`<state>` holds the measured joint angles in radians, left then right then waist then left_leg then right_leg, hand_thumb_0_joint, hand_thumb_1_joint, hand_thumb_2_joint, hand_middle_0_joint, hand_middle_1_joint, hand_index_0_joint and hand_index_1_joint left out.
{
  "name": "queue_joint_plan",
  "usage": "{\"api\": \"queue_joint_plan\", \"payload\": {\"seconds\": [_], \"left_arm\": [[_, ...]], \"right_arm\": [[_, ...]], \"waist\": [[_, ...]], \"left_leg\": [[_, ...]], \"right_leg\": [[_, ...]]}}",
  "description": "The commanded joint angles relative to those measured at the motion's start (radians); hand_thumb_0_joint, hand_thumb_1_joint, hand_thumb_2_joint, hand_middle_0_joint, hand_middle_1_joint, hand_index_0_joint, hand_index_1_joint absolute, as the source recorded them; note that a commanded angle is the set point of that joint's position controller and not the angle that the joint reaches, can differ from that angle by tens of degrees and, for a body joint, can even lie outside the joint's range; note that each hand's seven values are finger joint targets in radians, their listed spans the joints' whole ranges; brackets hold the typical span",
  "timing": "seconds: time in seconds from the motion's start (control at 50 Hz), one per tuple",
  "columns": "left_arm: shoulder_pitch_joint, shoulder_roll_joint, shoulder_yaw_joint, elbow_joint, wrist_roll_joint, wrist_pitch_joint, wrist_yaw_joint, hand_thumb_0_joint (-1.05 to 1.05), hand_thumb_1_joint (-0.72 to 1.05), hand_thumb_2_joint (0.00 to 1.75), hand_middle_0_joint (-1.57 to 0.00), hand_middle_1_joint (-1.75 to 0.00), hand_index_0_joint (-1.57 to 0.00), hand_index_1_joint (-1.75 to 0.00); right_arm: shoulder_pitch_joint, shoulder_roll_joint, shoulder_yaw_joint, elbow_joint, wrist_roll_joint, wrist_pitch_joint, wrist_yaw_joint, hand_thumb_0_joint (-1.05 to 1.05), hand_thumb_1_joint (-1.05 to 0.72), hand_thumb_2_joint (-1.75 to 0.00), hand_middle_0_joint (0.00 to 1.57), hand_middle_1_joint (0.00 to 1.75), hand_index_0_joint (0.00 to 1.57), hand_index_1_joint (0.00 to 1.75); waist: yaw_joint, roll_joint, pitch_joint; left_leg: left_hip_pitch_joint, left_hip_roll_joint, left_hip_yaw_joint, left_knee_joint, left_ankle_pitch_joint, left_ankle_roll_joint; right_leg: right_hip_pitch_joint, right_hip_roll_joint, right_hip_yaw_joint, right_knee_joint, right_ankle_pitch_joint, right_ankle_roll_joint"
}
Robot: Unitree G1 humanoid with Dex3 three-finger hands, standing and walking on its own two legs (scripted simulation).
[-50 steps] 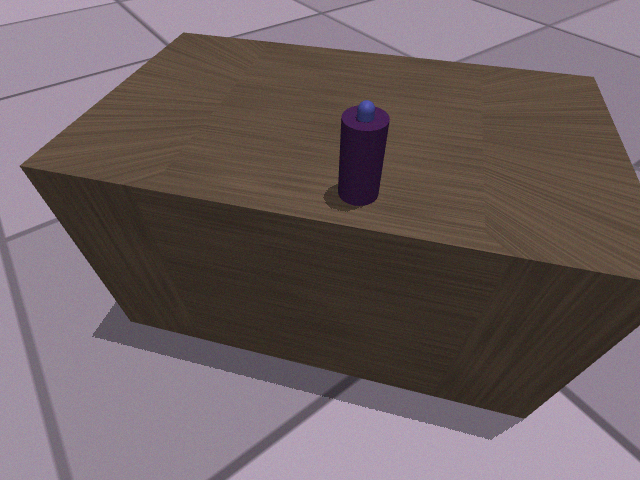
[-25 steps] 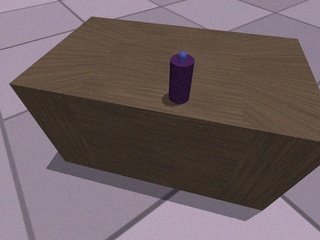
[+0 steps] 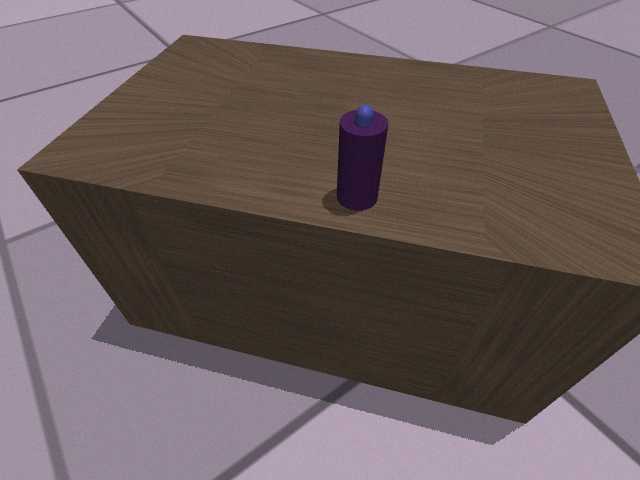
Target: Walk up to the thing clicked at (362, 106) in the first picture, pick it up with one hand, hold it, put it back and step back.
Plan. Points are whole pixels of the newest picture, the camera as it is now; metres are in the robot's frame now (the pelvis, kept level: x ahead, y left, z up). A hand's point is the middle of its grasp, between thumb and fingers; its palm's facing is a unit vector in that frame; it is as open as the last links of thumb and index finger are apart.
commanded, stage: stand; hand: left
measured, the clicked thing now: (360, 156) +0.68 -0.05 +0.02
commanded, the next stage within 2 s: walk up in 0.12 s
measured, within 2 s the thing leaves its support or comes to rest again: neither
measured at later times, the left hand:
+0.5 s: hand out of the picture +0.13 +0.19 -0.17, palm faces -0.16 -0.91 -0.39, open 7.4 cm
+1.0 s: hand (287, 373) +0.33 +0.08 -0.17, palm faces -0.31 -0.87 -0.38, open 7.4 cm
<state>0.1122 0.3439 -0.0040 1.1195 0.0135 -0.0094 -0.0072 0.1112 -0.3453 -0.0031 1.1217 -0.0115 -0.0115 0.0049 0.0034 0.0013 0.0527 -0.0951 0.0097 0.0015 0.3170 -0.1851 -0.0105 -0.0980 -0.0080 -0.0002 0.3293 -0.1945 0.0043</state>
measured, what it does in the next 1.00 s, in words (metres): steps to the right, turning right: right foot, then left foot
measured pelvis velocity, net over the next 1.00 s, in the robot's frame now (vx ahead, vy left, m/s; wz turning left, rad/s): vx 0.16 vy -0.17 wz -0.27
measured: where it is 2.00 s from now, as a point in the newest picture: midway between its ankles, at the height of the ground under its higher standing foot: outside the picture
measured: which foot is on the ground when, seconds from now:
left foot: down 0.00-0.44, up 0.46-0.68, down 0.70-1.00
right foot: down 0.00-0.16, up 0.18-0.40, down 0.42-0.70, up 0.72-1.00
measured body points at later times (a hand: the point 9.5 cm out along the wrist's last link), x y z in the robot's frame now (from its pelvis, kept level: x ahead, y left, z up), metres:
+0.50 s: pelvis +0.05 -0.09 -0.04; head +0.06 -0.10 +0.41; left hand +0.14 +0.24 -0.14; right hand +0.05 -0.46 -0.14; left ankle +0.00 +0.09 -0.71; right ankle +0.08 -0.24 -0.75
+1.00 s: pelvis +0.16 -0.17 -0.03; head +0.19 -0.17 +0.42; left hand +0.34 +0.12 -0.14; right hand +0.10 -0.49 -0.13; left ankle +0.18 -0.02 -0.75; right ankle +0.20 -0.31 -0.75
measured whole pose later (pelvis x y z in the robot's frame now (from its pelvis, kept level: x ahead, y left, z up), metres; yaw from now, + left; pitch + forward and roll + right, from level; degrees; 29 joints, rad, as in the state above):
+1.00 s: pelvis +0.16 -0.17 -0.03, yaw -15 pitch -3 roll +0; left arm 0.23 0.43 0.06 0.84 0.02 -0.01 -0.04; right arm 0.35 -0.41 -0.04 0.84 -0.02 -0.05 0.01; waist -0.03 -0.03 0.12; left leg -0.23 0.11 0.10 0.68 -0.39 -0.03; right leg -0.38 -0.02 0.02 0.67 -0.25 -0.03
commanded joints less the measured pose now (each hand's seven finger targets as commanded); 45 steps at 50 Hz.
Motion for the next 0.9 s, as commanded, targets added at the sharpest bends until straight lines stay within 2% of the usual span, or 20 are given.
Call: {"api": "queue_joint_plan", "payload": {"seconds": [0.0, 0.08, 0.1, 0.14, 0.16, 0.22, 0.34, 0.38, 0.4, 0.42, 0.44, 0.52, 0.6, 0.64, 0.66, 0.68, 0.7, 0.72, 0.76, 0.88], "left_arm": [[-0.033, 0.213, 0.038, -0.060, -0.008, -0.023, 0.018, 0.00, 0.90, 0.90, -0.20, -0.30, -0.20, -0.30], [-0.037, 0.223, 0.041, -0.062, -0.004, -0.022, 0.019, 0.00, 0.90, 0.90, -0.20, -0.30, -0.20, -0.30], [-0.010, 0.306, 0.116, -0.160, 0.039, 0.003, -0.019, 0.00, 0.90, 0.90, -0.20, -0.30, -0.20, -0.30], [-0.095, 0.268, 0.123, -0.218, 0.057, 0.037, -0.050, 0.00, 0.90, 0.90, -0.20, -0.30, -0.20, -0.30], [-0.081, 0.264, 0.131, -0.240, 0.055, 0.046, -0.057, 0.00, 0.90, 0.90, -0.20, -0.30, -0.20, -0.30], [0.046, 0.260, 0.140, -0.243, 0.030, 0.044, -0.086, 0.00, 0.90, 0.90, -0.20, -0.30, -0.20, -0.30], [0.117, 0.244, 0.149, -0.269, 0.033, 0.035, -0.113, 0.00, 0.90, 0.90, -0.20, -0.30, -0.20, -0.30], [0.266, 0.273, 0.166, -0.218, 0.035, 0.020, -0.100, 0.00, 0.90, 0.90, -0.20, -0.30, -0.20, -0.30], [0.371, 0.346, 0.189, -0.205, 0.042, 0.010, -0.085, 0.00, 0.90, 0.90, -0.20, -0.30, -0.20, -0.30], [0.375, 0.435, 0.204, -0.252, 0.035, 0.004, -0.072, 0.00, 0.90, 0.90, -0.20, -0.30, -0.20, -0.30], [0.291, 0.468, 0.200, -0.295, 0.027, 0.003, -0.071, 0.00, 0.90, 0.90, -0.20, -0.30, -0.20, -0.30], [0.167, 0.358, 0.166, -0.342, 0.012, -0.005, -0.046, 0.00, 0.90, 0.90, -0.20, -0.30, -0.20, -0.30], [0.184, 0.343, 0.156, -0.376, 0.018, -0.014, -0.049, 0.00, 0.90, 0.90, -0.20, -0.30, -0.20, -0.30], [0.093, 0.327, 0.145, -0.407, 0.009, -0.010, -0.051, 0.00, 0.90, 0.90, -0.20, -0.30, -0.20, -0.30], [0.064, 0.272, 0.124, -0.419, 0.010, -0.004, -0.045, 0.00, 0.90, 0.90, -0.20, -0.30, -0.20, -0.30], [0.115, 0.165, 0.093, -0.425, 0.002, -0.002, -0.037, 0.00, 0.90, 0.90, -0.20, -0.30, -0.20, -0.30], [0.172, 0.211, 0.103, -0.407, 0.008, 0.008, -0.024, 0.00, 0.90, 0.90, -0.20, -0.30, -0.20, -0.30], [0.197, 0.310, 0.125, -0.380, 0.010, 0.011, -0.017, 0.00, 0.90, 0.90, -0.20, -0.30, -0.20, -0.30], [0.242, 0.301, 0.131, -0.346, 0.007, 0.003, -0.020, 0.00, 0.90, 0.90, -0.20, -0.30, -0.20, -0.30], [0.182, 0.214, 0.108, -0.334, -0.004, -0.018, -0.026, 0.00, 0.90, 0.90, -0.20, -0.30, -0.20, -0.30]], "right_arm": [[-0.035, -0.209, -0.035, -0.057, 0.005, -0.021, -0.015, 0.00, -0.90, -0.90, 0.20, 0.30, 0.20, 0.30], [-0.037, -0.207, -0.036, -0.062, 0.003, -0.019, -0.016, 0.00, -0.90, -0.90, 0.20, 0.30, 0.20, 0.30], [0.094, -0.331, -0.106, -0.091, -0.011, -0.044, -0.031, 0.00, -0.90, -0.90, 0.20, 0.30, 0.20, 0.30], [0.211, -0.420, -0.159, -0.079, -0.022, -0.059, -0.048, 0.00, -0.90, -0.90, 0.20, 0.30, 0.20, 0.30], [0.172, -0.424, -0.166, -0.120, -0.019, -0.068, -0.052, 0.00, -0.90, -0.90, 0.20, 0.30, 0.20, 0.30], [0.049, -0.356, -0.154, -0.196, -0.028, -0.085, -0.051, 0.00, -0.90, -0.90, 0.20, 0.30, 0.20, 0.30], [0.028, -0.366, -0.163, -0.252, -0.040, -0.077, -0.030, 0.00, -0.90, -0.90, 0.20, 0.30, 0.20, 0.30], [0.041, -0.325, -0.147, -0.262, -0.036, -0.058, -0.029, 0.00, -0.90, -0.90, 0.20, 0.30, 0.20, 0.30], [0.071, -0.262, -0.122, -0.277, -0.031, -0.051, -0.030, 0.00, -0.90, -0.90, 0.20, 0.30, 0.20, 0.30], [0.062, -0.208, -0.094, -0.323, -0.009, -0.049, -0.024, 0.00, -0.90, -0.90, 0.20, 0.30, 0.20, 0.30], [0.062, -0.285, -0.120, -0.314, -0.010, -0.042, -0.029, 0.00, -0.90, -0.90, 0.20, 0.30, 0.20, 0.30], [0.206, -0.297, -0.117, -0.254, 0.005, -0.057, -0.012, 0.00, -0.90, -0.90, 0.20, 0.30, 0.20, 0.30], [0.238, -0.278, -0.122, -0.282, -0.007, -0.070, 0.005, 0.00, -0.90, -0.90, 0.20, 0.30, 0.20, 0.30], [0.373, -0.268, -0.135, -0.258, -0.012, -0.086, -0.003, 0.00, -0.90, -0.90, 0.20, 0.30, 0.20, 0.30], [0.474, -0.288, -0.149, -0.230, -0.024, -0.091, -0.016, 0.00, -0.90, -0.90, 0.20, 0.30, 0.20, 0.30], [0.481, -0.377, -0.168, -0.241, -0.041, -0.099, -0.030, 0.00, -0.90, -0.90, 0.20, 0.30, 0.20, 0.30], [0.391, -0.432, -0.171, -0.297, -0.038, -0.103, -0.033, 0.00, -0.90, -0.90, 0.20, 0.30, 0.20, 0.30], [0.298, -0.449, -0.170, -0.322, -0.007, -0.101, -0.030, 0.00, -0.90, -0.90, 0.20, 0.30, 0.20, 0.30], [0.200, -0.370, -0.141, -0.348, -0.007, -0.103, -0.028, 0.00, -0.90, -0.90, 0.20, 0.30, 0.20, 0.30], [0.209, -0.309, -0.112, -0.356, -0.019, -0.090, -0.018, 0.00, -0.90, -0.90, 0.20, 0.30, 0.20, 0.30]], "waist": [[0.000, -0.001, -0.071], [-0.004, -0.008, -0.075], [-0.052, -0.082, -0.116], [-0.118, 0.092, 0.012], [-0.087, 0.072, 0.065], [0.013, 0.054, 0.039], [0.026, 0.176, 0.017], [0.085, -0.007, -0.038], [0.138, -0.244, -0.057], [0.136, -0.451, -0.020], [0.095, -0.301, 0.010], [0.010, -0.175, 0.033], [0.021, -0.163, 0.017], [-0.078, -0.107, -0.022], [-0.145, -0.021, -0.041], [-0.144, 0.258, -0.014], [-0.084, 0.189, 0.019], [-0.049, 0.095, 0.072], [0.015, 0.117, 0.103], [0.000, 0.193, 0.002]], "left_leg": [[0.020, 0.120, -0.084, -0.034, 0.187, 0.027], [0.016, 0.121, -0.081, -0.033, 0.154, 0.032], [0.160, 0.129, -0.099, 0.042, -0.126, 0.101], [0.198, 0.407, -0.367, -0.144, -0.418, 0.247], [0.090, 0.479, -0.409, -0.164, -0.394, 0.276], [0.037, 0.399, -0.228, -0.104, -0.224, 0.234], [-0.174, 0.258, 0.037, 0.064, -0.158, 0.159], [-0.275, 0.189, 0.105, 0.348, -0.252, 0.122], [-0.397, 0.093, 0.167, 0.631, -0.303, 0.087], [-0.585, -0.031, 0.127, 0.842, -0.501, 0.040], [-0.527, 0.038, 0.004, 0.894, -0.462, 0.028], [-0.390, 0.108, -0.007, 0.712, -0.303, 0.045], [-0.268, 0.064, 0.031, 0.454, -0.284, 0.040], [-0.012, 0.041, 0.060, 0.272, -0.083, 0.034], [0.185, 0.041, 0.017, 0.213, -0.021, 0.023], [0.184, 0.208, -0.292, -0.002, -0.291, 0.063], [0.034, 0.433, -0.642, -0.135, -0.490, 0.125], [-0.101, 0.474, -0.647, -0.150, -0.564, 0.201], [-0.113, 0.384, -0.441, -0.080, -0.354, 0.242], [-0.129, 0.256, -0.003, 0.154, 0.491, 0.202]], "right_leg": [[-0.004, -0.118, 0.084, -0.046, 0.191, -0.029], [0.002, -0.123, 0.089, -0.051, 0.171, -0.031], [-0.161, -0.038, 0.087, 0.101, -0.069, -0.060], [-0.541, -0.034, 0.068, 0.491, -0.317, -0.028], [-0.571, -0.071, 0.149, 0.612, -0.296, -0.026], [-0.494, -0.129, 0.192, 0.616, -0.210, -0.023], [-0.173, -0.057, -0.043, 0.353, -0.114, -0.026], [0.031, 0.015, -0.103, 0.264, -0.064, -0.027], [0.123, -0.025, 0.039, 0.137, -0.225, -0.068], [0.065, -0.265, 0.560, -0.132, -0.429, -0.189], [-0.059, -0.358, 0.716, -0.174, -0.556, -0.293], [-0.177, -0.219, 0.373, -0.034, -0.343, -0.240], [-0.225, -0.211, 0.331, 0.001, -0.252, -0.252], [-0.384, -0.178, 0.247, 0.131, -0.231, -0.209], [-0.542, -0.105, 0.195, 0.317, -0.257, -0.150], [-0.661, 0.090, 0.102, 0.597, -0.329, -0.097], [-0.669, 0.091, 0.166, 0.749, -0.330, -0.059], [-0.601, 0.041, 0.237, 0.803, -0.316, -0.059], [-0.572, 0.007, 0.204, 0.808, -0.245, -0.037], [-0.281, -0.024, 0.001, 0.457, -0.165, -0.016]]}}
